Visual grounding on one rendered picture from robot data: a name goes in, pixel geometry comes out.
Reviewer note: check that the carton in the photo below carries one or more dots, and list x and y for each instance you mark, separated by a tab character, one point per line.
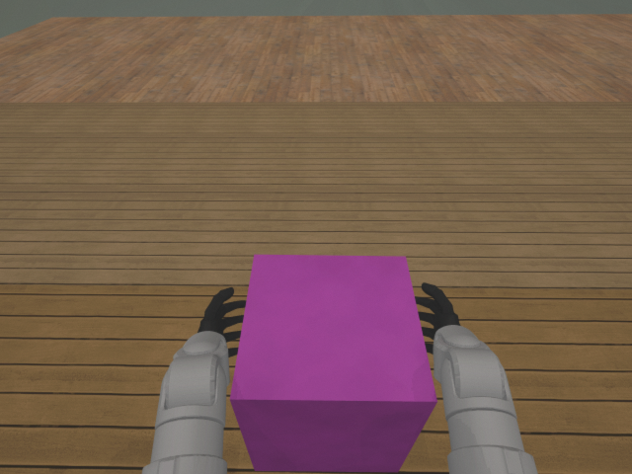
332	372

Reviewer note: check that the right robot hand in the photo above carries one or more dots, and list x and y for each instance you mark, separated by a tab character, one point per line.
442	309

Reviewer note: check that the left robot hand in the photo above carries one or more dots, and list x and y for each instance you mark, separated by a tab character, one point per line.
214	313

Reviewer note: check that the robot left forearm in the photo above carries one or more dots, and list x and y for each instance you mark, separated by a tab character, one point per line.
191	411

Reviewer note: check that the robot right forearm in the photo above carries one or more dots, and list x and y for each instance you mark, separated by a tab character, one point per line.
479	407

